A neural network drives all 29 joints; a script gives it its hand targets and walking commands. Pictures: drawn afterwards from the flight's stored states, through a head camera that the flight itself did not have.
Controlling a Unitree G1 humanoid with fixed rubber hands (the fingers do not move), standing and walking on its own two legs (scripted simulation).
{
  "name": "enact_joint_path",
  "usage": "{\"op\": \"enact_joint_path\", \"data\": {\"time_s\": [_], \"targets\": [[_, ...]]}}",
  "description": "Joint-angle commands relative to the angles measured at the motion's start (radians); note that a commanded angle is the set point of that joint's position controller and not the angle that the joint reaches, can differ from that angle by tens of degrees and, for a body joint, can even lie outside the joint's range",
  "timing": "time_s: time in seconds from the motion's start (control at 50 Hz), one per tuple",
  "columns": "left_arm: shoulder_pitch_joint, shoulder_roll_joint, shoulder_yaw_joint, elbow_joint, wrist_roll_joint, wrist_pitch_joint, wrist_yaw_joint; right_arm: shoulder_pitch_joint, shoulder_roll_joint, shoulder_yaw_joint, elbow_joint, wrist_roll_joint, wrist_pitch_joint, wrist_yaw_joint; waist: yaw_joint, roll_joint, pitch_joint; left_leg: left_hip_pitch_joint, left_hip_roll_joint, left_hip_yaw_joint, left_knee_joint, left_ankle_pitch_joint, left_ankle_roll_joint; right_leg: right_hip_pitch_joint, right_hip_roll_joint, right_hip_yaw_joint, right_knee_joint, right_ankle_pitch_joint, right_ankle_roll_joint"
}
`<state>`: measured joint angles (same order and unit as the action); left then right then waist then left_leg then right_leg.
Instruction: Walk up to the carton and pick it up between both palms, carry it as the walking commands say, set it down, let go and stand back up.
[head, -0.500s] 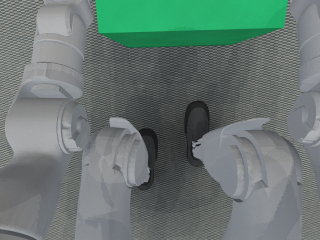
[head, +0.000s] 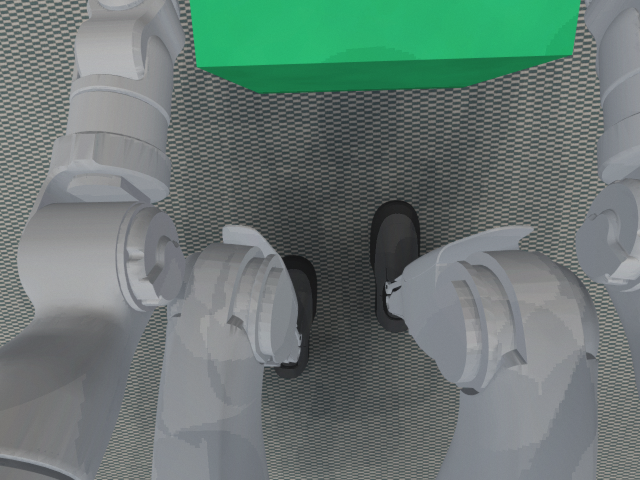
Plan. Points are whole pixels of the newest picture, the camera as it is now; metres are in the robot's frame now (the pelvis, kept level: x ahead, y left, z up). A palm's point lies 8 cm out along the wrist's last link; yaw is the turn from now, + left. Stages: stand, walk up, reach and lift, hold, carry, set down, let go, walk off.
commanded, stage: set down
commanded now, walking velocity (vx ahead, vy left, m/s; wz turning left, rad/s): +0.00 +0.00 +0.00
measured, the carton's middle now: out of the picture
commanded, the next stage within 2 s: let go in 1.94 s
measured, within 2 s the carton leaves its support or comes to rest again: neither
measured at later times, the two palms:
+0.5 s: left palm out of the picture +0.56 +0.13 -0.17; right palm out of the picture +0.53 -0.28 -0.17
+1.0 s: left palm out of the picture +0.58 +0.14 -0.04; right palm out of the picture +0.53 -0.30 -0.05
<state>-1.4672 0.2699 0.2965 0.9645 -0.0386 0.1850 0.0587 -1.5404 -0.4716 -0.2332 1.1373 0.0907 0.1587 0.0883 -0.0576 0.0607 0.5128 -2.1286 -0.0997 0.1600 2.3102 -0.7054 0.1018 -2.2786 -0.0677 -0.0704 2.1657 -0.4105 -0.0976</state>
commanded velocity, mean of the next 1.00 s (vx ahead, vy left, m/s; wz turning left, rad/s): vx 0.00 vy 0.00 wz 0.00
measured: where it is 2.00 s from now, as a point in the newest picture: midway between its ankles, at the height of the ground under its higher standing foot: (341, 312)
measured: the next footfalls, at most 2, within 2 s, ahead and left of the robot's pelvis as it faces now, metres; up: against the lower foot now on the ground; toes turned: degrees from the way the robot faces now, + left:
none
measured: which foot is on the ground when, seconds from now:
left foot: down 0.00-1.00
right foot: down 0.00-1.00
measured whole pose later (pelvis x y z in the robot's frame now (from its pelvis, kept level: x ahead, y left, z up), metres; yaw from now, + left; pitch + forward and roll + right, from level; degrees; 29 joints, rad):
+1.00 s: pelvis +0.01 -0.01 +0.06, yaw -1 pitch +39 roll +1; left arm -1.32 0.35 0.17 0.90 -0.15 0.22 0.09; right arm -1.31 -0.50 -0.22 1.01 0.16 0.18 0.02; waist -0.03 0.03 0.19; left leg -2.08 -0.11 0.09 2.09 -0.70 0.06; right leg -2.22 -0.03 -0.09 1.96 -0.42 -0.10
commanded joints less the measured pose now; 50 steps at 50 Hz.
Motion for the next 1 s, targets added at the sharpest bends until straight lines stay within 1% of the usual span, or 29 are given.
{"op": "enact_joint_path", "data": {"time_s": [0.0, 0.06, 0.08, 0.12, 0.16, 0.2, 0.24, 0.34, 0.4, 0.44, 0.52, 0.56, 0.6, 0.62, 0.66, 0.7, 0.76, 0.86, 0.98], "targets": [[-0.348, -0.325, -0.201, -0.020, -0.044, -0.006, -0.095, -0.237, 0.328, 0.093, -0.033, 0.017, -0.021, 0.054, -0.028, -0.039, -0.988, 0.186, 0.024, -0.223, -0.277, 0.161, -0.080, 0.764, 0.041, 0.164, -0.035, 0.131, 0.039], [-0.310, -0.021, -0.182, -0.019, -0.079, -0.039, -0.007, -0.190, 0.030, 0.049, -0.002, 0.040, -0.069, -0.050, -0.031, -0.059, -1.096, 0.221, 0.030, -0.217, -0.277, 0.195, -0.094, 0.839, 0.034, 0.170, -0.038, 0.191, 0.041], [-0.300, 0.033, -0.191, -0.009, -0.097, -0.048, 0.016, -0.199, -0.022, 0.053, 0.002, 0.058, -0.083, -0.082, -0.031, -0.071, -1.144, 0.224, 0.031, -0.215, -0.275, 0.215, -0.097, 0.868, 0.032, 0.175, -0.035, 0.224, 0.041], [-0.291, 0.084, -0.212, 0.018, -0.133, -0.062, 0.046, -0.227, -0.077, 0.069, -0.005, 0.092, -0.107, -0.130, -0.027, -0.095, -1.224, 0.200, 0.032, -0.216, -0.268, 0.253, -0.102, 0.923, 0.029, 0.184, -0.026, 0.295, 0.041], [-0.277, 0.105, -0.225, 0.040, -0.153, -0.074, 0.064, -0.235, -0.100, 0.076, -0.002, 0.115, -0.123, -0.151, -0.022, -0.094, -1.272, 0.180, 0.036, -0.220, -0.265, 0.284, -0.105, 0.937, 0.023, 0.193, -0.019, 0.347, 0.039], [-0.266, 0.127, -0.229, 0.050, -0.160, -0.082, 0.071, -0.216, -0.112, 0.083, 0.026, 0.132, -0.130, -0.154, -0.013, -0.085, -1.279, 0.157, 0.043, -0.219, -0.266, 0.288, -0.108, 0.920, 0.018, 0.200, -0.017, 0.361, 0.040], [-0.263, 0.149, -0.222, 0.053, -0.158, -0.086, 0.074, -0.207, -0.132, 0.080, 0.041, 0.140, -0.133, -0.156, -0.008, -0.076, -1.272, 0.131, 0.049, -0.216, -0.267, 0.269, -0.109, 0.901, 0.013, 0.206, -0.020, 0.346, 0.042], [-0.276, 0.184, -0.210, 0.034, -0.160, -0.086, 0.072, -0.212, -0.185, 0.065, 0.045, 0.150, -0.135, -0.153, -0.007, -0.064, -1.283, 0.120, 0.065, -0.215, -0.266, 0.220, -0.107, 0.864, 0.001, 0.212, -0.031, 0.282, 0.046], [-0.285, 0.199, -0.209, 0.014, -0.170, -0.082, 0.067, -0.223, -0.209, 0.070, 0.037, 0.160, -0.131, -0.147, 0.000, -0.068, -1.300, 0.123, 0.073, -0.215, -0.269, 0.202, -0.104, 0.867, -0.005, 0.212, -0.033, 0.256, 0.047], [-0.285, 0.207, -0.212, -0.001, -0.177, -0.080, 0.064, -0.226, -0.218, 0.070, 0.021, 0.166, -0.127, -0.142, 0.001, -0.073, -1.306, 0.131, 0.079, -0.218, -0.273, 0.199, -0.101, 0.863, -0.008, 0.210, -0.034, 0.249, 0.048], [-0.264, 0.225, -0.210, -0.026, -0.184, -0.075, 0.058, -0.210, -0.234, 0.079, -0.014, 0.177, -0.120, -0.130, 0.008, -0.082, -1.339, 0.135, 0.085, -0.214, -0.269, 0.213, -0.098, 0.898, -0.010, 0.213, -0.031, 0.276, 0.050], [-0.254, 0.228, -0.212, -0.044, -0.188, -0.070, 0.056, -0.198, -0.238, 0.081, -0.034, 0.180, -0.113, -0.125, 0.006, -0.084, -1.369, 0.147, 0.085, -0.213, -0.268, 0.219, -0.096, 0.922, -0.010, 0.213, -0.032, 0.288, 0.050], [-0.248, 0.233, -0.212, -0.085, -0.192, -0.061, 0.056, -0.190, -0.247, 0.079, -0.073, 0.180, -0.104, -0.121, 0.002, -0.084, -1.431, 0.177, 0.081, -0.211, -0.272, 0.233, -0.095, 0.962, -0.008, 0.211, -0.037, 0.306, 0.047], [-0.246, 0.238, -0.211, -0.125, -0.194, -0.055, 0.059, -0.187, -0.254, 0.075, -0.114, 0.179, -0.097, -0.121, -0.001, -0.083, -1.493, 0.209, 0.077, -0.209, -0.276, 0.248, -0.095, 0.999, -0.005, 0.209, -0.042, 0.325, 0.046], [-0.233, 0.250, -0.207, -0.178, -0.193, -0.035, 0.066, -0.172, -0.267, 0.068, -0.170, 0.172, -0.075, -0.120, -0.008, -0.081, -1.586, 0.256, 0.069, -0.203, -0.289, 0.264, -0.097, 1.058, 0.003, 0.200, -0.057, 0.345, 0.042], [-0.212, 0.255, -0.196, -0.197, -0.186, -0.014, 0.070, -0.144, -0.270, 0.053, -0.193, 0.154, -0.051, -0.117, -0.013, -0.080, -1.591, 0.259, 0.062, -0.197, -0.309, 0.244, -0.098, 1.073, 0.009, 0.192, -0.079, 0.329, 0.041], [-0.170, 0.247, -0.170, -0.186, -0.165, 0.007, 0.066, -0.095, -0.247, 0.034, -0.195, 0.124, -0.027, -0.107, -0.009, -0.084, -1.527, 0.219, 0.055, -0.193, -0.344, 0.212, -0.097, 1.051, 0.017, 0.187, -0.116, 0.299, 0.043], [-0.103, 0.216, -0.127, -0.144, -0.126, 0.014, 0.047, -0.022, -0.200, 0.011, -0.188, 0.087, -0.014, -0.084, 0.000, -0.082, -1.418, 0.156, 0.051, -0.192, -0.418, 0.196, -0.100, 1.013, 0.033, 0.183, -0.191, 0.289, 0.048], [-0.091, 0.207, -0.101, -0.186, -0.103, 0.028, 0.028, -0.001, -0.194, -0.017, -0.255, 0.061, 0.009, -0.065, -0.005, -0.074, -1.479, 0.206, 0.040, -0.189, -0.521, 0.217, -0.106, 1.081, 0.051, 0.176, -0.304, 0.297, 0.050]]}}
